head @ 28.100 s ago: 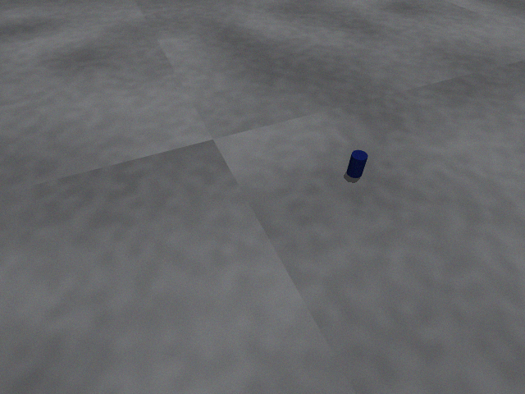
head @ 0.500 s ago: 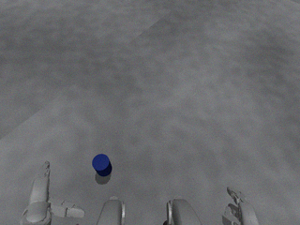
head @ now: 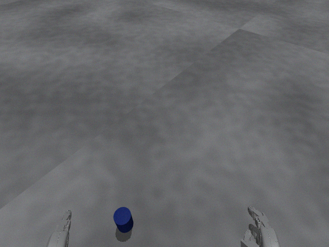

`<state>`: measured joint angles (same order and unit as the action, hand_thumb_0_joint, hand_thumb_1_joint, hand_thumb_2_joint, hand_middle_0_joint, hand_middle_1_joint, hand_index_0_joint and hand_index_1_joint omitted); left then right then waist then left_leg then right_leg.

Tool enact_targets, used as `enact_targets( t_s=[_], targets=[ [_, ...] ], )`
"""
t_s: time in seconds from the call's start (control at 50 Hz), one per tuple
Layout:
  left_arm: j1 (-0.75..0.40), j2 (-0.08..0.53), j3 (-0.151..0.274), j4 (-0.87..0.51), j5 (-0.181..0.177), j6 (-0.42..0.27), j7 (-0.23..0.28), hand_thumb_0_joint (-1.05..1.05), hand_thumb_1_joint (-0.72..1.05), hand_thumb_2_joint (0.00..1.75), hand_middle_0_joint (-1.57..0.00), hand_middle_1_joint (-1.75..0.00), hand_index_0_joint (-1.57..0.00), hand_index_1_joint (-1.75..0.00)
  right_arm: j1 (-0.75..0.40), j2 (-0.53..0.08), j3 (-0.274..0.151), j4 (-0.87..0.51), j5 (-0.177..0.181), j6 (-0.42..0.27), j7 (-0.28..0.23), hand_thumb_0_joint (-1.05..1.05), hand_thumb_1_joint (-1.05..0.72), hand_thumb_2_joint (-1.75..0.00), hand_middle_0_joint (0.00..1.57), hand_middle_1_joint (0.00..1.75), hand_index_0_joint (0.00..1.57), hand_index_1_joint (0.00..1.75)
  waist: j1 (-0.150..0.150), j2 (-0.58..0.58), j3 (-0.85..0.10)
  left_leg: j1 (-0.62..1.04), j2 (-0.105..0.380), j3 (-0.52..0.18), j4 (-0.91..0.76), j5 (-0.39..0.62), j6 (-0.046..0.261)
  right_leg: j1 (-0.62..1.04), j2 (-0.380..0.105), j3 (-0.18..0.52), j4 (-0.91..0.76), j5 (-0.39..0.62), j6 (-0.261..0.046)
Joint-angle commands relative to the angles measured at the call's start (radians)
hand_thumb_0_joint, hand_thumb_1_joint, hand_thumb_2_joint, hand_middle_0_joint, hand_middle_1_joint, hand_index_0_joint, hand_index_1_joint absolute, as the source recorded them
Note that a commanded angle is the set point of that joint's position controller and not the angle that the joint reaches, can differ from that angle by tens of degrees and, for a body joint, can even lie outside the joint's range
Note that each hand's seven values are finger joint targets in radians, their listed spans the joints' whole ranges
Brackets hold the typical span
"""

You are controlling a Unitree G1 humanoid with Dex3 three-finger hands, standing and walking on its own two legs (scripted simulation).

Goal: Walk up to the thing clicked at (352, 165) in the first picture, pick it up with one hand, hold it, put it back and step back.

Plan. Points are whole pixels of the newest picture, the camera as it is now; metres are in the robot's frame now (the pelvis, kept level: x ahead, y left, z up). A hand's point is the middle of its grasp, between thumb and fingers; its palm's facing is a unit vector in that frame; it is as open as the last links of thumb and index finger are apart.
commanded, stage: home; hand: left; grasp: from the side
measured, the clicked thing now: (123, 220) +0.42 +0.21 -0.65
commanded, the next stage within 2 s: stand in 1.46 s
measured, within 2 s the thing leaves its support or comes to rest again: neither
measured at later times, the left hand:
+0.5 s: hand out of the picture +0.16 +0.17 -0.05, palm faces +0.11 -0.95 -0.29, open 17.5 cm
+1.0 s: hand out of the picture +0.16 +0.17 -0.05, palm faces +0.11 -0.95 -0.28, open 17.4 cm
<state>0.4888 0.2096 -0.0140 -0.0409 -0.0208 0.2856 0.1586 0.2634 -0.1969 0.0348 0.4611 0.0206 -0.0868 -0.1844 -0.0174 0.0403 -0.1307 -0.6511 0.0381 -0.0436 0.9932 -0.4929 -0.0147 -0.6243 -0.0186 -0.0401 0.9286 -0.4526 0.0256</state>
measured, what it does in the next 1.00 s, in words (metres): stands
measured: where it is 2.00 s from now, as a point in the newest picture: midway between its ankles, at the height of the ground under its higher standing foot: outside the picture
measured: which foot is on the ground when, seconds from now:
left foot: down 0.00-1.00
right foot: down 0.00-1.00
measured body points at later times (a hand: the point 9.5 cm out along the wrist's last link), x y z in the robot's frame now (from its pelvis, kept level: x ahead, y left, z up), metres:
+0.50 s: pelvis +0.00 -0.01 +0.00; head +0.02 -0.01 +0.45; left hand +0.16 +0.22 -0.03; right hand +0.16 -0.25 -0.07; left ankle +0.00 +0.12 -0.68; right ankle +0.01 -0.14 -0.68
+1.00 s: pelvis +0.00 -0.01 +0.00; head +0.02 -0.01 +0.45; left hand +0.15 +0.22 -0.03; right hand +0.16 -0.25 -0.07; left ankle +0.00 +0.12 -0.68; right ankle +0.01 -0.14 -0.68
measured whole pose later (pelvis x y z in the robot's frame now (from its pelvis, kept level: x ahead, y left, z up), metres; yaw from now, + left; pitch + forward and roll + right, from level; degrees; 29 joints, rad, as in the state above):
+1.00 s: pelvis +0.00 -0.01 +0.00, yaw +0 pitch +7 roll -2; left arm 0.46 0.20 -0.01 -0.01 -0.02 0.28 0.13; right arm 0.27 -0.20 0.03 0.51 0.01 -0.13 -0.18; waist -0.02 0.03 -0.10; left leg -0.62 0.04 -0.05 0.96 -0.47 -0.03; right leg -0.60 -0.01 -0.04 0.91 -0.44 0.01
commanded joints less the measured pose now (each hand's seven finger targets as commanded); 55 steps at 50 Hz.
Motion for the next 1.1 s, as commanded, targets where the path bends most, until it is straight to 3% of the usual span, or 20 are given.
enact_targets(
  t_s=[0.0,0.04,0.14,0.16,0.2,0.26,0.32,0.4,0.44,0.5,0.56,0.64,0.68,0.74,0.78,0.84,0.9,0.96,1.04,1.08],
  targets=[
    [-0.082,0.124,0.074,-0.232,0.016,-0.062,0.009,0.0,-0.53,0.07,-0.05,-0.06,-0.05,-0.06,-0.037,-0.119,-0.058,-0.136,-0.009,-0.06,-0.014,0.0,-0.9,-0.9,0.2,0.3,0.2,0.3,-0.015,0.02,-0.101,0.097,-0.027,0.027,-0.178,0.238,0.011,0.085,0.039,-0.033,-0.137,0.191,-0.032],
    [-0.033,0.081,0.039,-0.149,0.017,-0.054,0.002,0.0,-0.55,0.06,-0.05,-0.05,-0.05,-0.05,-0.047,-0.117,-0.052,-0.134,-0.008,-0.068,-0.01,0.0,-0.9,-0.9,0.2,0.3,0.2,0.3,-0.017,0.02,-0.05,0.083,-0.028,0.027,-0.194,0.199,0.009,0.07,0.041,-0.035,-0.145,0.156,-0.033],
    [-0.056,0.11,0.062,-0.186,0.016,-0.059,0.002,0.0,-0.56,0.05,-0.05,-0.05,-0.05,-0.05,-0.045,-0.118,-0.053,-0.124,-0.01,-0.073,-0.01,0.0,-0.9,-0.9,0.2,0.3,0.2,0.3,-0.011,0.014,-0.086,0.096,-0.031,0.027,-0.184,0.238,0.01,0.099,0.038,-0.033,-0.151,0.197,-0.029],
    [-0.011,0.071,0.042,-0.107,0.016,-0.053,-0.001,0.0,-0.55,0.05,-0.05,-0.05,-0.05,-0.05,-0.047,-0.117,-0.052,-0.126,-0.011,-0.073,-0.009,0.0,-0.9,-0.9,0.2,0.3,0.2,0.3,-0.017,-0.008,-0.068,0.09,-0.028,0.024,-0.185,0.233,0.01,0.094,0.04,-0.035,-0.152,0.19,-0.029],
    [-0.062,0.117,0.072,-0.192,0.016,-0.062,0.003,0.0,-0.55,0.05,-0.05,-0.05,-0.05,-0.05,-0.052,-0.118,-0.053,-0.127,-0.011,-0.073,-0.013,0.0,-0.9,-0.9,0.2,0.3,0.2,0.3,-0.006,0.007,-0.104,0.097,-0.033,0.029,-0.18,0.238,0.012,0.109,0.035,-0.03,-0.159,0.199,-0.027],
    [-0.016,0.075,0.04,-0.117,0.015,-0.055,-0.004,0.0,-0.55,0.06,-0.05,-0.06,-0.05,-0.06,-0.055,-0.117,-0.051,-0.127,-0.011,-0.074,-0.01,0.0,-0.9,-0.9,0.2,0.3,0.2,0.3,-0.014,-0.007,-0.07,0.087,-0.032,0.032,-0.186,0.218,0.013,0.094,0.037,-0.03,-0.165,0.182,-0.027],
    [-0.049,0.109,0.07,-0.157,0.016,-0.061,-0.001,0.0,-0.57,0.04,-0.05,-0.05,-0.05,-0.05,-0.054,-0.119,-0.054,-0.124,-0.009,-0.076,-0.013,0.0,-0.9,-0.9,0.2,0.3,0.2,0.3,-0.002,0.003,-0.089,0.094,-0.031,0.032,-0.188,0.223,0.013,0.104,0.036,-0.028,-0.163,0.183,-0.029],
    [-0.034,0.08,0.053,-0.117,0.014,-0.056,-0.006,0.0,-0.56,0.05,-0.05,-0.05,-0.05,-0.05,-0.059,-0.117,-0.053,-0.127,-0.01,-0.08,-0.012,0.0,-0.9,-0.9,0.2,0.3,0.2,0.3,-0.012,-0.024,-0.054,0.082,-0.029,0.032,-0.191,0.212,0.015,0.096,0.037,-0.031,-0.169,0.177,-0.026],
    [-0.078,0.126,0.085,-0.186,0.016,-0.067,-0.001,0.0,-0.56,0.05,-0.05,-0.05,-0.05,-0.05,-0.05,-0.117,-0.055,-0.118,-0.01,-0.078,-0.014,0.0,-0.9,-0.9,0.2,0.3,0.2,0.3,-0.003,0.007,-0.089,0.097,-0.031,0.037,-0.189,0.218,0.013,0.102,0.035,-0.025,-0.168,0.181,-0.027],
    [-0.005,0.059,0.037,-0.083,0.012,-0.054,-0.012,0.0,-0.54,0.06,-0.05,-0.06,-0.05,-0.06,-0.06,-0.113,-0.05,-0.125,-0.01,-0.084,-0.01,0.0,-0.9,-0.9,0.2,0.3,0.2,0.3,-0.011,-0.037,-0.026,0.066,-0.033,0.04,-0.191,0.172,0.018,0.08,0.036,-0.028,-0.183,0.141,-0.023],
    [-0.083,0.13,0.09,-0.186,0.015,-0.067,-0.005,0.0,-0.54,0.06,-0.05,-0.06,-0.05,-0.06,-0.054,-0.118,-0.055,-0.119,-0.01,-0.083,-0.011,0.0,-0.9,-0.9,0.2,0.3,0.2,0.3,-0.001,-0.003,-0.084,0.09,-0.034,0.043,-0.188,0.181,0.016,0.104,0.032,-0.022,-0.181,0.15,-0.024],
    [-0.033,0.072,0.047,-0.129,0.012,-0.059,-0.012,0.0,-0.52,0.07,-0.05,-0.06,-0.05,-0.06,-0.062,-0.113,-0.052,-0.122,-0.011,-0.087,-0.012,0.0,-0.9,-0.9,0.2,0.3,0.2,0.3,-0.011,-0.036,-0.066,0.08,-0.033,0.041,-0.183,0.187,0.019,0.094,0.034,-0.023,-0.18,0.16,-0.022],
    [-0.104,0.143,0.096,-0.219,0.014,-0.07,-0.005,0.0,-0.55,0.06,-0.05,-0.06,-0.05,-0.06,-0.053,-0.12,-0.057,-0.114,-0.01,-0.085,-0.015,0.0,-0.9,-0.9,0.2,0.3,0.2,0.3,-0.001,0.006,-0.104,0.099,-0.036,0.048,-0.182,0.201,0.017,0.106,0.029,-0.015,-0.178,0.172,-0.023],
    [-0.019,0.065,0.041,-0.112,0.014,-0.056,-0.014,0.0,-0.54,0.07,-0.05,-0.06,-0.05,-0.06,-0.062,-0.112,-0.052,-0.117,-0.013,-0.089,-0.014,0.0,-0.9,-0.9,0.2,0.3,0.2,0.3,-0.013,-0.039,-0.07,0.085,-0.034,0.045,-0.173,0.213,0.02,0.099,0.032,-0.019,-0.179,0.189,-0.02],
    [-0.097,0.128,0.085,-0.206,0.015,-0.068,-0.005,0.0,-0.55,0.05,-0.05,-0.06,-0.05,-0.06,-0.059,-0.117,-0.055,-0.11,-0.011,-0.089,-0.016,0.0,-0.9,-0.9,0.2,0.3,0.2,0.3,0.0,0.006,-0.087,0.097,-0.034,0.045,-0.189,0.199,0.015,0.103,0.032,-0.02,-0.175,0.167,-0.026],
    [-0.023,0.064,0.041,-0.112,0.013,-0.056,-0.014,0.0,-0.55,0.06,-0.05,-0.06,-0.05,-0.06,-0.061,-0.115,-0.052,-0.114,-0.013,-0.092,-0.012,0.0,-0.9,-0.9,0.2,0.3,0.2,0.3,-0.012,-0.03,-0.041,0.08,-0.031,0.04,-0.193,0.178,0.017,0.087,0.035,-0.026,-0.177,0.147,-0.024],
    [-0.076,0.121,0.085,-0.186,0.017,-0.065,-0.007,0.0,-0.57,0.05,-0.05,-0.05,-0.05,-0.05,-0.057,-0.116,-0.055,-0.111,-0.012,-0.091,-0.017,0.0,-0.9,-0.9,0.2,0.3,0.2,0.3,0.0,0.011,-0.098,0.106,-0.033,0.044,-0.187,0.212,0.014,0.106,0.033,-0.022,-0.173,0.177,-0.025],
    [-0.01,0.06,0.039,-0.089,0.013,-0.053,-0.015,0.0,-0.55,0.06,-0.05,-0.06,-0.05,-0.06,-0.059,-0.112,-0.048,-0.111,-0.013,-0.093,-0.013,0.0,-0.9,-0.9,0.2,0.3,0.2,0.3,-0.014,-0.04,-0.041,0.08,-0.034,0.044,-0.183,0.193,0.019,0.092,0.033,-0.022,-0.182,0.166,-0.02],
    [-0.071,0.115,0.078,-0.176,0.016,-0.062,-0.01,0.0,-0.55,0.06,-0.05,-0.06,-0.05,-0.06,-0.062,-0.12,-0.055,-0.113,-0.011,-0.091,-0.015,0.0,-0.9,-0.9,0.2,0.3,0.2,0.3,0.002,0.019,-0.085,0.1,-0.033,0.042,-0.197,0.204,0.012,0.103,0.035,-0.024,-0.168,0.168,-0.029],
    [-0.053,0.092,0.059,-0.149,0.017,-0.059,-0.011,0.0,-0.56,0.05,-0.05,-0.06,-0.05,-0.06,-0.055,-0.116,-0.054,-0.106,-0.012,-0.093,-0.015,0.0,-0.9,-0.9,0.2,0.3,0.2,0.3,-0.008,-0.007,-0.061,0.103,-0.027,0.037,-0.198,0.206,0.013,0.092,0.039,-0.029,-0.165,0.166,-0.028]
  ],
)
